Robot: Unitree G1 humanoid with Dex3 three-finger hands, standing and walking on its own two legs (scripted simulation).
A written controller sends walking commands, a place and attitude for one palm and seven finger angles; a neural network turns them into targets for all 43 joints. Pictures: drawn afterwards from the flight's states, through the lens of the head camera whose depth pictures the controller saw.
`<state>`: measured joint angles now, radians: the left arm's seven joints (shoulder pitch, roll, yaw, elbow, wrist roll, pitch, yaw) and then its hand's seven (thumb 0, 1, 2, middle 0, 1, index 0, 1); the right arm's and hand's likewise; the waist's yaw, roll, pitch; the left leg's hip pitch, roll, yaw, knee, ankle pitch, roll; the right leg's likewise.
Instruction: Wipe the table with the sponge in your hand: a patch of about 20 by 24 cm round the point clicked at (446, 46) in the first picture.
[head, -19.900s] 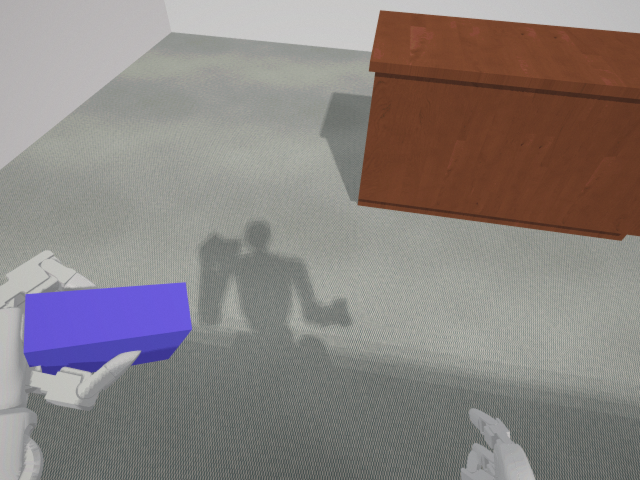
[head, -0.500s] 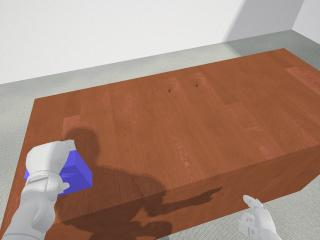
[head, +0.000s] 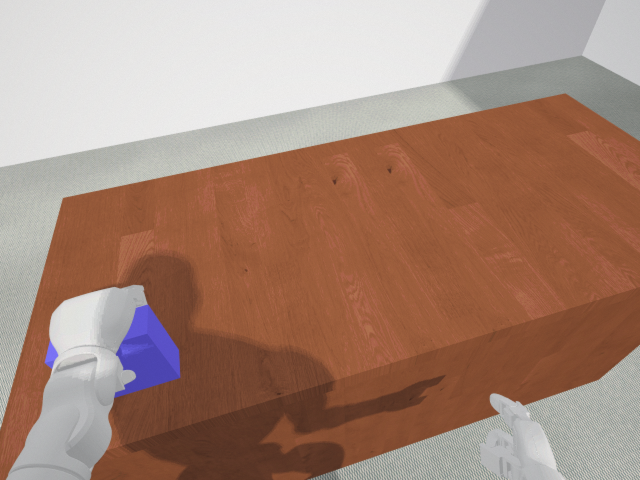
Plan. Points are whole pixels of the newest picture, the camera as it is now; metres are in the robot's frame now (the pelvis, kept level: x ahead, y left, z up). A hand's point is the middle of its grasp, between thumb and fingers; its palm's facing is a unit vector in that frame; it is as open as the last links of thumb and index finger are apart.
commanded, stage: lower the sponge onto the table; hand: left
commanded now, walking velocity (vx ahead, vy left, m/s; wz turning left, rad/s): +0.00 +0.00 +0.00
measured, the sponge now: (127, 362) +0.24 +0.31 -0.01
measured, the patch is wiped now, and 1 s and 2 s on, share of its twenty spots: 0.00 0.05 0.20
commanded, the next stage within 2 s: wipe forward along the first lane in 0.04 s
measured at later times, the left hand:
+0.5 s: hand (118, 326) +0.27 +0.32 +0.03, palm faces -0.13 -0.02 -0.99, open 8.9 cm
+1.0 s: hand (117, 292) +0.32 +0.35 +0.03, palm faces -0.16 +0.02 -0.99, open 9.0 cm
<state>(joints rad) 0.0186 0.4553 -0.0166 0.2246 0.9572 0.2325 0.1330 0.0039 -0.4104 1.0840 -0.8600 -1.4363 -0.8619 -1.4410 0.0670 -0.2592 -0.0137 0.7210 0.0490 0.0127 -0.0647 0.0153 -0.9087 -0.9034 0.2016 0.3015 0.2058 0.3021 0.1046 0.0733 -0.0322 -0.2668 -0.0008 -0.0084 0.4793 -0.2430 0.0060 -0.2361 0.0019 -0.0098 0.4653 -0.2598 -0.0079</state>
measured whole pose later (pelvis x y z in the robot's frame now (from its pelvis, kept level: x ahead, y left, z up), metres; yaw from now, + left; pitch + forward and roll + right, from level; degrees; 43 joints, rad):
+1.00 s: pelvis -0.04 -0.02 -0.02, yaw +0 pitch +10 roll -1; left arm -0.53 0.65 0.09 0.96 1.02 0.02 0.16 0.01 -0.57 1.21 -0.91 -1.38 -0.93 -1.41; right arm 0.25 -0.30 -0.03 0.76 0.08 0.04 -0.08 0.01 -0.91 -0.90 0.20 0.30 0.21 0.30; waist -0.01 0.06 -0.09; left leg -0.61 0.03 -0.03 0.68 -0.26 0.01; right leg -0.58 0.04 -0.03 0.66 -0.27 -0.03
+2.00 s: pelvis -0.02 +0.02 -0.03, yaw -1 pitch +17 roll -3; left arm -0.79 0.77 0.05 1.13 1.09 0.01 0.14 0.01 -0.54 1.19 -0.90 -1.39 -0.92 -1.43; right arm 0.31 -0.28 -0.02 0.74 0.06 0.07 -0.05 0.01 -0.91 -0.90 0.20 0.30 0.21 0.30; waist -0.05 0.04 -0.12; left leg -0.74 0.01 -0.02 0.74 -0.31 0.03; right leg -0.67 0.02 -0.01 0.64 -0.28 0.01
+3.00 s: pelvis +0.01 +0.02 -0.01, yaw -1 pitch +13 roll -2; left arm -0.70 0.57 -0.03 1.01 1.02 0.17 0.20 -0.01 -0.45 1.14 -0.82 -1.48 -0.84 -1.52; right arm 0.26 -0.26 -0.03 0.77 0.06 0.11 -0.03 0.01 -0.91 -0.90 0.20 0.30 0.21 0.30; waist -0.03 0.04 -0.12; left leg -0.55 0.01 -0.01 0.62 -0.30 0.02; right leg -0.49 0.01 0.00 0.54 -0.28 0.01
